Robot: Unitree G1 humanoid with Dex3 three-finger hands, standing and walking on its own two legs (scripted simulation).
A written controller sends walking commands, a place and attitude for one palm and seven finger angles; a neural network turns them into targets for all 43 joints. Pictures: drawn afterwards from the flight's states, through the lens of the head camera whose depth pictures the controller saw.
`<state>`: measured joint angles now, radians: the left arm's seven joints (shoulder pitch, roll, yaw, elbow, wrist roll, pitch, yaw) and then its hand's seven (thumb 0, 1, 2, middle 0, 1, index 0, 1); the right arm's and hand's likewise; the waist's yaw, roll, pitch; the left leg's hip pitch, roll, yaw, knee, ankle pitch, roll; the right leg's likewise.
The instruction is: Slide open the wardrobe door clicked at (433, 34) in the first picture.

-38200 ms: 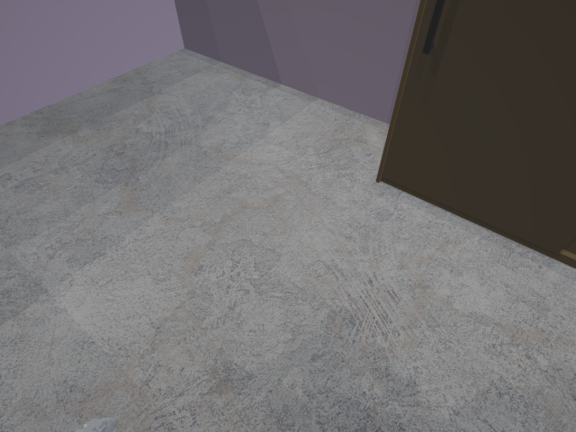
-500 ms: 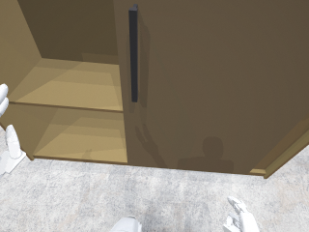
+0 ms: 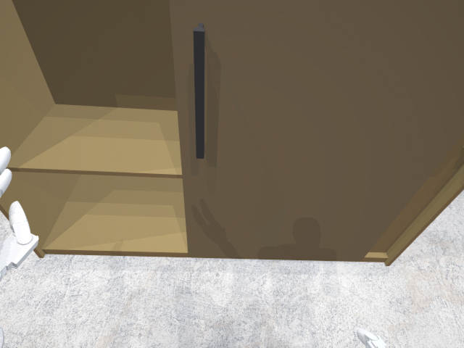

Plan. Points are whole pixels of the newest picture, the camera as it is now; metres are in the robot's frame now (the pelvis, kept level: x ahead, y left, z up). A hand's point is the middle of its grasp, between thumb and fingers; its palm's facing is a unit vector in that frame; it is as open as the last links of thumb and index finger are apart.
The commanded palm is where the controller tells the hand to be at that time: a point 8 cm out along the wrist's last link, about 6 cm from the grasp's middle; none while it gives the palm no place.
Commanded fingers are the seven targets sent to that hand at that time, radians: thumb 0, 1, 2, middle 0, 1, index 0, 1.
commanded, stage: stop stepping back and stand still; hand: left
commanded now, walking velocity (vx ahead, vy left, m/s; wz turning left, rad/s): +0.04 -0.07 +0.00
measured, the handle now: (200, 99) +0.64 +0.14 +0.12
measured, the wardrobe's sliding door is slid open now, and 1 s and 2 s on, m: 0.66 0.66 0.66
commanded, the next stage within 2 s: let the arm hang, fingers relaxed in 0.50 s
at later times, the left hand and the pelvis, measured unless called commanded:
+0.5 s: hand (56, 213) +0.25 +0.28 +0.15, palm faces +0.42 -0.79 -0.45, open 7.4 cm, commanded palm +0.18 +0.31 +0.18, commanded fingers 0.00 0.90 0.90 -0.20 -0.30 -0.20 -0.30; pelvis +0.04 +0.01 +0.00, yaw +0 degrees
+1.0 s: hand out of the picture +0.01 +0.19 -0.18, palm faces +0.04 -0.99 -0.16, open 7.1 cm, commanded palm none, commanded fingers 0.00 0.90 0.90 -0.20 -0.30 -0.20 -0.30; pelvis +0.02 +0.01 +0.00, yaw +3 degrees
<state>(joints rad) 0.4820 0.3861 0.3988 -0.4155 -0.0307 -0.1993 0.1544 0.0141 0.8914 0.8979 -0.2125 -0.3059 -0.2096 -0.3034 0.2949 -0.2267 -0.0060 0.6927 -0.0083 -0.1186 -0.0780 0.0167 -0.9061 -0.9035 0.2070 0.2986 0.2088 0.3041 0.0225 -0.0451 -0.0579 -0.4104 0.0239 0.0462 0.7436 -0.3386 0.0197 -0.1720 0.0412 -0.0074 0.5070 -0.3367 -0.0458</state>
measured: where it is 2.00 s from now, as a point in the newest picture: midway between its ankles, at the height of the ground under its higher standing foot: outside the picture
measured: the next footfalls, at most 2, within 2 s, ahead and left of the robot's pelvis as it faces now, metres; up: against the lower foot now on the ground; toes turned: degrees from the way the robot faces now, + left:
none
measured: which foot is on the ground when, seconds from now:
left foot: down 0.00-1.00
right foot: down 0.00-1.00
